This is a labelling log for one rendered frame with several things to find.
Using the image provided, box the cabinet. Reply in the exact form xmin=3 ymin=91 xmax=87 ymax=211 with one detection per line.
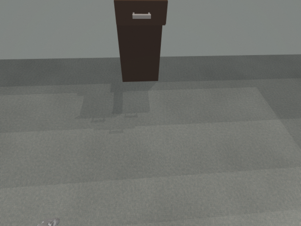
xmin=117 ymin=25 xmax=162 ymax=82

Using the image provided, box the handle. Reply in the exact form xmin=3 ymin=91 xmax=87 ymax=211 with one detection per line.
xmin=132 ymin=12 xmax=151 ymax=19

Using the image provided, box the drawer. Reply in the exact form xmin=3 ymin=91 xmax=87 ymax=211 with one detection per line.
xmin=114 ymin=0 xmax=168 ymax=25

